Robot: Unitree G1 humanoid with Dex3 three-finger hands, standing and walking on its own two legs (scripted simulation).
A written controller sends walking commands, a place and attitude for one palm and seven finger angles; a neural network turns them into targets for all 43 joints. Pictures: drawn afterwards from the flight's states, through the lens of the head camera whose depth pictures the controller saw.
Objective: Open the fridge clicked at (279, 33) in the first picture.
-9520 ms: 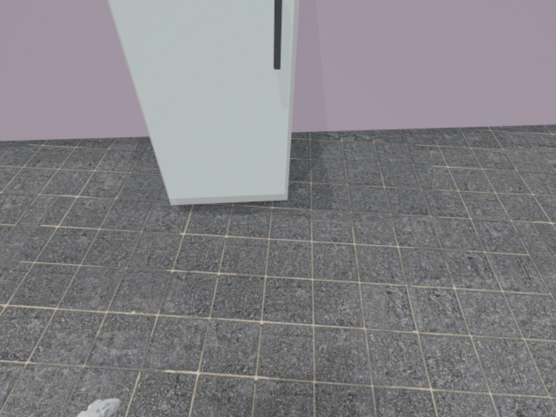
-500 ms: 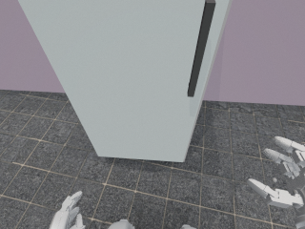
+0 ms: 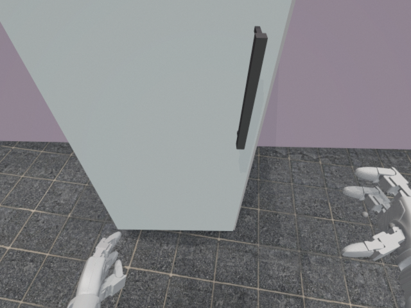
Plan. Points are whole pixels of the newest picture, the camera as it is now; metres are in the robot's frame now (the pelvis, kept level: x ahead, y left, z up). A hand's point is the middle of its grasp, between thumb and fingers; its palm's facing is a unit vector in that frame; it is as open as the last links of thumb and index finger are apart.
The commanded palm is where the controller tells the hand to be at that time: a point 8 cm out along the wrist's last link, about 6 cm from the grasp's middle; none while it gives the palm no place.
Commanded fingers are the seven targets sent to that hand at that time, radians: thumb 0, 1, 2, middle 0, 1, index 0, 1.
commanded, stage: raise the hand to about handle height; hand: right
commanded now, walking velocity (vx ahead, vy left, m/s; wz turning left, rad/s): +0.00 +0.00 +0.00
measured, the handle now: (247, 96) +0.53 -0.09 +0.14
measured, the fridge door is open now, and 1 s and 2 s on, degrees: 0 0 0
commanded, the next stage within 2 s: move the hooked fingers beside the handle in 0.68 s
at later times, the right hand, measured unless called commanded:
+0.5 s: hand (365, 196) +0.27 -0.25 +0.13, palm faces +0.13 +0.99 -0.03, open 14.0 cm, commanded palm +0.24 -0.30 +0.14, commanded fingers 0.00 0.50 -0.30 0.30 1.20 0.30 1.20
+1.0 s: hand (354, 189) +0.28 -0.24 +0.13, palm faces +0.09 +1.00 -0.02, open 14.0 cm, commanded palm +0.26 -0.29 +0.14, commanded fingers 0.00 0.50 -0.30 0.30 1.20 0.30 1.20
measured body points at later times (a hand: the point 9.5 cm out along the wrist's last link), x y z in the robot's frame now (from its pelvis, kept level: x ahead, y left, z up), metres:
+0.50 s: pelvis -0.01 +0.01 +0.01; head -0.01 +0.02 +0.46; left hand +0.15 +0.27 -0.06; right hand +0.26 -0.31 +0.14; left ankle +0.01 +0.13 -0.72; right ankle -0.01 -0.12 -0.72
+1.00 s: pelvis -0.02 +0.01 +0.01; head -0.02 +0.01 +0.46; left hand +0.15 +0.25 -0.06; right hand +0.27 -0.29 +0.14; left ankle +0.01 +0.13 -0.72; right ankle -0.01 -0.12 -0.72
